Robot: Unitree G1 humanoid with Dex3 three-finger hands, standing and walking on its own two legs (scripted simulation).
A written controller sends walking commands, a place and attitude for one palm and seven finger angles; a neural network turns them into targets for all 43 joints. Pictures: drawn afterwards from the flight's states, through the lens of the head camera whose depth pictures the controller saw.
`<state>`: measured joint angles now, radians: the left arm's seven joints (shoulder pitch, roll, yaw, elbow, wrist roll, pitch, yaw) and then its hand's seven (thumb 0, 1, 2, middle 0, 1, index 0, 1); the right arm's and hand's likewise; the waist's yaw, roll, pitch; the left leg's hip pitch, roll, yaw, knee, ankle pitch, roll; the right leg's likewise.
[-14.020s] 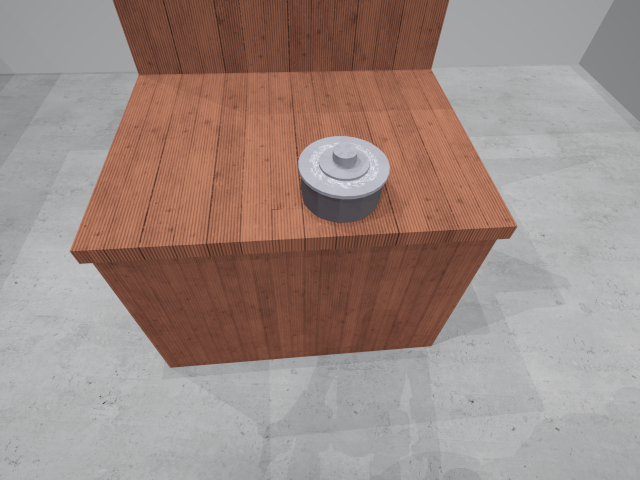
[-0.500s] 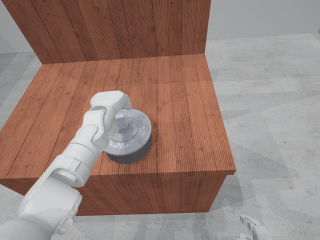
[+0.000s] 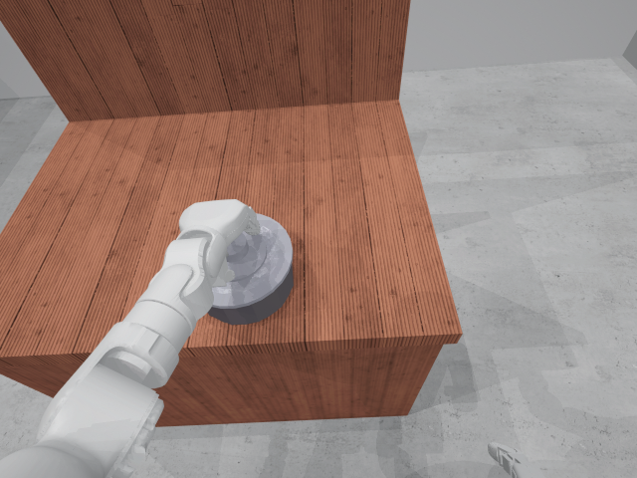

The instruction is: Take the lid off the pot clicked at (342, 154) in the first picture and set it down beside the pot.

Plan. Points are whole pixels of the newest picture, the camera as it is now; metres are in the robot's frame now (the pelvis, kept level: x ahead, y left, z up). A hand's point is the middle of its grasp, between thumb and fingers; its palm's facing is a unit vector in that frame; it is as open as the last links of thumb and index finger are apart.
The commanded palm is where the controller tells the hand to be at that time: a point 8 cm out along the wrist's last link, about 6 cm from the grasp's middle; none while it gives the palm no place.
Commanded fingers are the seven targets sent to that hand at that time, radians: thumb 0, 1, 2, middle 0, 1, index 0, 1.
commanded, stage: lower the open fingers around the knob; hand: left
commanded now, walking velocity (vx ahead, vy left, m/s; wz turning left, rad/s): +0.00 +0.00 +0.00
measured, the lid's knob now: (232, 246) +0.44 +0.15 +0.00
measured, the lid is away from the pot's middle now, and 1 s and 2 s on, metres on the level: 0.00 0.00 0.01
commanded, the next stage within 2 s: close the fingers and squeeze the knob in 0.80 s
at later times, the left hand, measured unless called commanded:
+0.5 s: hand (229, 248) +0.42 +0.14 +0.03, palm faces -0.36 -0.04 -0.93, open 10.0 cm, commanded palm +0.41 +0.14 +0.08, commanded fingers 0.00 -0.23 1.28 -0.82 -0.08 -0.82 -0.08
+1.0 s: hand (229, 251) +0.42 +0.14 +0.02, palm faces -0.34 -0.06 -0.94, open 10.1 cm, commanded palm +0.41 +0.14 +0.08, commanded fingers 0.00 -0.08 1.06 -0.55 -0.73 -0.55 -0.73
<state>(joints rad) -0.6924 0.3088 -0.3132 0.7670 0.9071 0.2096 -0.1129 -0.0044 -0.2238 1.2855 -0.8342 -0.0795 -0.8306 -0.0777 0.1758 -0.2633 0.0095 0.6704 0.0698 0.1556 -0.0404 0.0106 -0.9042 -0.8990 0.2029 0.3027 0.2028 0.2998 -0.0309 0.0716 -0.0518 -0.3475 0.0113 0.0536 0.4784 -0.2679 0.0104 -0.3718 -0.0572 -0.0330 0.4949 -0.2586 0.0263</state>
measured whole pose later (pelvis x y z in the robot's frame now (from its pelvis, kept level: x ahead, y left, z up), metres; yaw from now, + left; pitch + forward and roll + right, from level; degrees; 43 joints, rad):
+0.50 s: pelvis +0.00 +0.00 +0.00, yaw +0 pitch +9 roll +0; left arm -0.78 0.29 -0.31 0.90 0.92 0.22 -0.07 0.00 -0.22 1.29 -0.84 -0.09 -0.83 -0.08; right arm 0.20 -0.26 0.01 0.68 0.07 0.16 -0.04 0.01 -0.90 -0.90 0.20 0.30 0.20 0.30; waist -0.04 0.07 -0.07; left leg -0.39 0.01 0.06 0.51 -0.27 0.01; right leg -0.42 -0.06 -0.02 0.53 -0.26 0.03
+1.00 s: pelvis +0.00 +0.00 +0.00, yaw -1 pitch +9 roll +0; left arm -0.71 0.28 -0.30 0.83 0.92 0.22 -0.05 0.00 -0.19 1.23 -0.69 -0.20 -0.75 -0.23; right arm 0.19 -0.26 0.00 0.68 0.07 0.16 -0.03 0.01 -0.90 -0.90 0.20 0.30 0.20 0.30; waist -0.04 0.07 -0.08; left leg -0.39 0.01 0.07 0.51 -0.28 0.02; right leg -0.41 -0.06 -0.02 0.52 -0.26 0.03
